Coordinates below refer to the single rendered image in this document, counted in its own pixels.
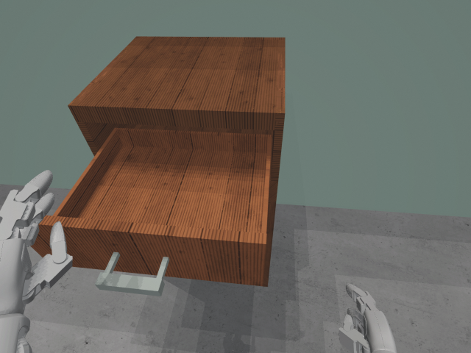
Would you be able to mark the robot right hand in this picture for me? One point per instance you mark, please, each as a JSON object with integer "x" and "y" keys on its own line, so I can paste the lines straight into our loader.
{"x": 374, "y": 332}

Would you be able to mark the robot left hand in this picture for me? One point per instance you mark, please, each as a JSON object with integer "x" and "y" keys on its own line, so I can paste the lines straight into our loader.
{"x": 19, "y": 216}

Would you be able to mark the cabinet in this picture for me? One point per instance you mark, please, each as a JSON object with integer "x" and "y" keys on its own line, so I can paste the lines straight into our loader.
{"x": 200, "y": 84}

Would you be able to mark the robot left forearm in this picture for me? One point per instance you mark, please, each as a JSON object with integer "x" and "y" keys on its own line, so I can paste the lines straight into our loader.
{"x": 13, "y": 329}

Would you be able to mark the drawer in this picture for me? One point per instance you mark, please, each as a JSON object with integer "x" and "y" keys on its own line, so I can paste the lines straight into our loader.
{"x": 198, "y": 198}

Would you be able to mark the handle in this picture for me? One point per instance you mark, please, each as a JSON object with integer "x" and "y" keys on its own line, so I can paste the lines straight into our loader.
{"x": 131, "y": 284}

